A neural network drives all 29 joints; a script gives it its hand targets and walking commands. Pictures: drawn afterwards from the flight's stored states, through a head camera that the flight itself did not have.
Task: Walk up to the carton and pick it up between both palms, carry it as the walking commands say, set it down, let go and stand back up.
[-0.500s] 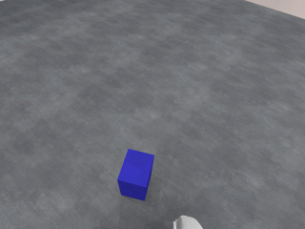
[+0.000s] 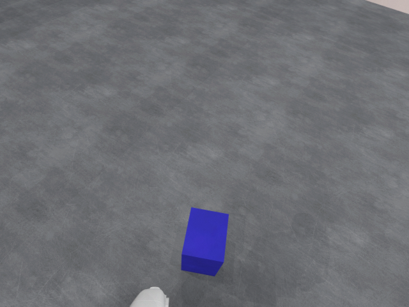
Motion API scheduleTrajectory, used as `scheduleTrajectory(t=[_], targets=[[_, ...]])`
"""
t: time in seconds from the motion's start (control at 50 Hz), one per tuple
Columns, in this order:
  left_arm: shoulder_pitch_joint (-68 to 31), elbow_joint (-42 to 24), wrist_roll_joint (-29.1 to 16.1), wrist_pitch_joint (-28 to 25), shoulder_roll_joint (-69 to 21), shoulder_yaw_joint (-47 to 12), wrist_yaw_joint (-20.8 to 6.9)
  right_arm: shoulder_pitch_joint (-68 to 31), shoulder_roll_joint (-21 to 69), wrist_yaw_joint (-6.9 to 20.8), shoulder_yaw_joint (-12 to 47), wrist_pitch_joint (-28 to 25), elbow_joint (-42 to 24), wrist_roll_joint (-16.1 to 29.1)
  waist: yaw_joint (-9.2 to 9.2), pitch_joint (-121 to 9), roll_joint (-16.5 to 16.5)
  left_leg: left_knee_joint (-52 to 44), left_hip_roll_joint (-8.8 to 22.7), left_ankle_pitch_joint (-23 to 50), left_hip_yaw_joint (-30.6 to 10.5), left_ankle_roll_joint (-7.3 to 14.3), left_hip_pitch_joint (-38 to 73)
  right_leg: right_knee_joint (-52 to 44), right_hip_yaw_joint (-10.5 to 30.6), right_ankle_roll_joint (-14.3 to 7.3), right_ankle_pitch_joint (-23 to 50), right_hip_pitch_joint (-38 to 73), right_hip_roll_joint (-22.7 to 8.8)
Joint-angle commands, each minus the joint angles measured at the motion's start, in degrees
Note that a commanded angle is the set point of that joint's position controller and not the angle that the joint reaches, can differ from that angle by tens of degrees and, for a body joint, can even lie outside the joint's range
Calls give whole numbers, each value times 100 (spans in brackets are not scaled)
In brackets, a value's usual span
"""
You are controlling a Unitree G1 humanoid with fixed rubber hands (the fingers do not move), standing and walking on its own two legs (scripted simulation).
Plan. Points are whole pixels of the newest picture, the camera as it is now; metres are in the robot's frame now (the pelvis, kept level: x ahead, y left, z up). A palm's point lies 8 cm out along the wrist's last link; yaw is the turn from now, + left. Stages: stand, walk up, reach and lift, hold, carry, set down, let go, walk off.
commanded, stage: walk up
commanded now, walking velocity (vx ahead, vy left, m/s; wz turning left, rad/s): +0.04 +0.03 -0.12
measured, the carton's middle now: (203, 243) +0.40 -0.03 -0.61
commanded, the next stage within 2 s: none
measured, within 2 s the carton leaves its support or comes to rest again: neither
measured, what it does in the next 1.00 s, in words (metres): steps on the spot: right foot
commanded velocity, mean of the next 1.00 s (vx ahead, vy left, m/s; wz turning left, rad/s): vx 0.01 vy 0.00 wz -0.06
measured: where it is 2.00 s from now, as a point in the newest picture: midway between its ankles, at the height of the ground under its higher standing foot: outside the picture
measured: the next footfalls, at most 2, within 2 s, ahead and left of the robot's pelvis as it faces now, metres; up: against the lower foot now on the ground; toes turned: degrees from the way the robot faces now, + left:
right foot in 0.40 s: +0.03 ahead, -0.11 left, +0.00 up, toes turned -5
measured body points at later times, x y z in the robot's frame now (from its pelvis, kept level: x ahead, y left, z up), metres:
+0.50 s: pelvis +0.02 +0.00 +0.02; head +0.04 -0.03 +0.47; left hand +0.06 +0.24 -0.12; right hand +0.04 -0.23 -0.15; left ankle +0.04 +0.13 -0.72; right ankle -0.01 -0.11 -0.72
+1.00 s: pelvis +0.03 +0.00 +0.02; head +0.04 +0.00 +0.47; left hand +0.05 +0.22 -0.14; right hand +0.03 -0.23 -0.13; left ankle +0.04 +0.13 -0.72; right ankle -0.01 -0.11 -0.72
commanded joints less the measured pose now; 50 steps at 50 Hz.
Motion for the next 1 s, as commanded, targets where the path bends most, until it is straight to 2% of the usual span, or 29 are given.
scheduleTrajectory(t=[0.0,0.02,0.04,0.06,0.08,0.12,0.16,0.2,0.22,0.24,0.28,0.3,0.32,0.34,0.36,0.4,0.44,0.48,0.52,0.56,0.66,0.72,0.76,0.78,0.8,0.86,0.92,0.96,0.98], targets=[[-25,-365,145,-38,417,120,-248,620,-1113,-145,-172,-268,201,-213,-274,-329,1560,-2943,1409,1336,-1798,287,1383,1610,441,-378,73,-1077,590],[238,-297,118,-36,356,109,-263,671,-1062,-155,-158,-312,226,-182,-224,-339,1428,-2839,1405,1692,-1693,130,1530,1468,521,-353,244,-1033,586],[347,-278,109,-38,292,76,-270,634,-973,-142,-132,-334,282,-188,-179,-462,1344,-2897,1266,1229,-1445,132,1524,1320,500,-391,512,-871,565],[404,-236,122,-61,299,46,-286,415,-955,-147,-127,-332,278,-179,-130,-490,1221,-2937,1174,724,-1357,229,1474,1242,447,-405,678,-772,604],[301,-247,86,-33,278,58,-249,403,-886,-160,-131,-343,287,-152,-135,-321,952,-3002,1258,972,-1282,334,1399,1170,404,-414,727,-692,658],[202,-283,41,19,311,65,-216,320,-883,-190,-94,-278,394,-183,-205,-154,1165,-2986,1102,1113,-1144,452,1396,660,353,-346,611,-625,757],[57,-306,44,39,282,26,-191,300,-898,-195,-140,-210,367,-208,-215,-161,1035,-2987,1121,998,-1121,590,1274,154,249,-302,431,-436,814],[27,-367,33,-18,253,-26,-170,426,-981,-202,-186,-165,431,-234,-257,-223,1179,-2808,1163,1352,-1112,701,1433,-383,108,-309,314,-386,884],[184,-330,15,-63,190,-44,-156,443,-930,-203,-211,-149,459,-258,-263,-382,1373,-2712,1133,1443,-979,719,1564,-666,17,-256,453,-185,899],[231,-315,-11,-113,180,-92,-145,514,-930,-214,-200,-129,494,-247,-240,-475,1168,-2516,1068,1767,-905,724,1724,-1116,-16,-265,621,-113,908],[543,-133,-1,-206,21,-135,-145,450,-884,-178,-273,-113,534,-222,-133,-936,1152,-2342,782,941,-638,666,1666,-1999,-425,-316,1206,706,989],[616,3,-33,-239,35,-136,-91,336,-739,-159,-224,-142,478,-138,-14,-830,1083,-1996,618,1669,-536,548,1560,-2612,-207,-320,1845,1058,695],[718,55,-3,-298,203,-61,-73,411,-489,-151,-157,-185,482,-118,64,-1042,638,-1750,410,1659,-272,363,1316,-2490,103,-422,2338,1420,248],[708,55,38,-340,353,-25,-62,418,-306,-141,-109,-227,423,-61,-10,-1024,30,-1307,47,1206,64,269,1172,-2423,717,-543,3398,1421,-240],[537,83,-4,-313,500,-5,-67,209,-299,-135,-84,-216,415,-68,-76,-752,-301,-1428,-147,694,348,168,1084,-2334,770,-704,3866,1250,-306],[361,188,40,-303,376,-91,-77,245,-295,-129,-110,-136,459,-56,-144,-521,-321,-1720,-110,518,311,87,1240,-2207,585,-766,4210,1096,-189],[354,283,47,-317,197,-185,-69,381,-289,-120,-132,-94,603,-71,-185,-248,-726,-1731,16,896,260,83,1503,-2408,503,-762,3333,571,-3],[397,294,55,-336,125,-209,-48,309,-357,-133,-151,-79,682,-88,-134,-125,-812,-1782,132,1141,261,113,1644,-2630,590,-783,2620,374,29],[402,414,38,-387,96,-209,-28,333,-355,-150,-150,-91,745,-78,-101,-104,-668,-1803,170,1337,258,108,1611,-2642,588,-777,2745,441,41],[506,522,65,-376,113,-218,-23,455,-295,-169,-144,-85,782,-88,-70,-34,-921,-1783,121,1107,286,66,1582,-2815,670,-811,2358,328,-30],[416,528,68,-412,12,-185,-23,482,-226,-176,-93,-153,951,-118,-149,-178,-136,-1883,264,1460,204,110,1740,-2600,497,-871,2146,441,34],[552,561,91,-389,-46,-144,2,469,-277,-213,-147,-144,958,-183,-123,-182,130,-1695,364,1296,261,112,1557,-2503,551,-782,2027,456,-12],[594,552,97,-374,14,-114,-27,435,-247,-277,-180,-112,949,-188,-101,-147,-86,-1486,352,1257,541,42,1577,-2377,721,-794,2424,196,-45],[558,525,90,-352,88,-102,-49,475,-324,-298,-199,-108,968,-188,-160,-129,158,-1425,389,1180,551,53,1561,-2247,736,-792,2628,114,-53],[549,516,100,-324,74,-102,-58,520,-341,-320,-221,-92,951,-184,-155,-99,77,-1421,405,1135,494,59,1542,-2236,796,-811,2488,-25,-48],[502,488,111,-287,90,-115,-70,478,-291,-295,-154,-107,968,-227,-192,12,356,-1495,401,760,420,63,1345,-2340,803,-801,1736,-92,-32],[389,447,122,-285,171,-95,-78,543,-355,-283,-176,-100,1000,-216,-219,4,12,-1344,369,688,472,40,1362,-2379,887,-820,1857,-263,-86],[513,500,98,-285,79,-153,-75,479,-372,-274,-165,-104,979,-220,-189,5,256,-1459,428,794,400,69,1423,-2348,760,-828,1901,-220,-8],[538,512,99,-307,48,-164,-70,518,-366,-275,-178,-123,990,-219,-184,-50,183,-1539,474,968,309,83,1431,-2212,694,-790,2035,-140,24]])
